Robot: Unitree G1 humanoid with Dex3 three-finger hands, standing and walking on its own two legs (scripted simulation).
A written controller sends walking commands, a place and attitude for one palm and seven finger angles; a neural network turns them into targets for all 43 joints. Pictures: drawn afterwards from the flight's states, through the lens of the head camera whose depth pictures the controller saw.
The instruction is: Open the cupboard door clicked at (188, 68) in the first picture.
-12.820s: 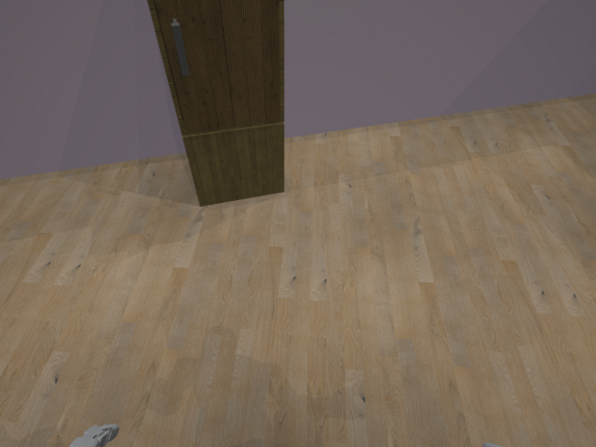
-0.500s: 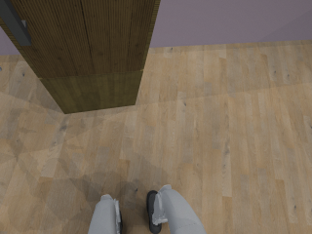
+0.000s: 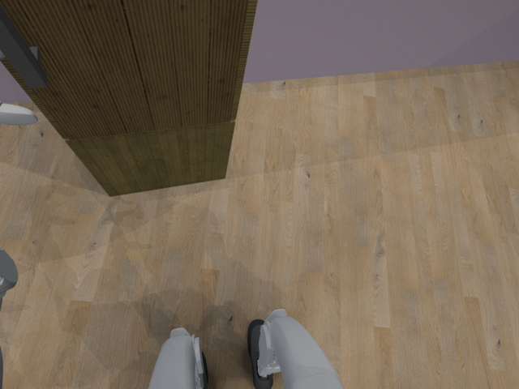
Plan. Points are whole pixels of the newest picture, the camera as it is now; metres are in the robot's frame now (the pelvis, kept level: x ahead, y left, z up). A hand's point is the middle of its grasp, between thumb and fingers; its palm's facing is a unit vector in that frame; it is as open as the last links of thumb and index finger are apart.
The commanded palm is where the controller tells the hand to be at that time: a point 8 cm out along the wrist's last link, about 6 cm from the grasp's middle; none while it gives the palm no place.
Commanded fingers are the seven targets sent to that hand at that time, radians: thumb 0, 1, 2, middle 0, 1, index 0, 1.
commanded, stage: slide the fingers in behind the handle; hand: left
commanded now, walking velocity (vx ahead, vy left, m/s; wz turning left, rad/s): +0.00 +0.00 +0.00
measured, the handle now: (10, 28) +0.60 +0.28 +0.06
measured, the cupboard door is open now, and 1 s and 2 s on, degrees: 0 0 2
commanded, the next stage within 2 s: close the thumb around the handle in 0.92 s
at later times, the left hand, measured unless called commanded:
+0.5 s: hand (25, 66) +0.54 +0.25 +0.07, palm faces +0.11 -0.99 -0.01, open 14.1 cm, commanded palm +0.52 +0.27 +0.06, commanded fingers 0.00 -0.50 0.30 -0.30 -1.20 -0.30 -1.20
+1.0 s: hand (26, 66) +0.54 +0.25 +0.06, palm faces +0.13 -0.99 -0.02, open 14.0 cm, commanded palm +0.52 +0.28 +0.06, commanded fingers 0.00 -0.50 0.30 -0.30 -1.20 -0.30 -1.20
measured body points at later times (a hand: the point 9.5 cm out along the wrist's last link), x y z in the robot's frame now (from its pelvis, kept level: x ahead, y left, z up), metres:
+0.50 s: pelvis +0.01 -0.01 +0.01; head +0.18 +0.04 +0.42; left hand +0.53 +0.30 +0.07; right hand +0.00 -0.27 -0.09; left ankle -0.01 +0.07 -0.65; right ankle +0.04 -0.13 -0.65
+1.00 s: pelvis +0.01 -0.01 +0.01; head +0.18 +0.03 +0.42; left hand +0.53 +0.30 +0.07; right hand -0.01 -0.27 -0.09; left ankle -0.01 +0.07 -0.65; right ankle +0.04 -0.13 -0.65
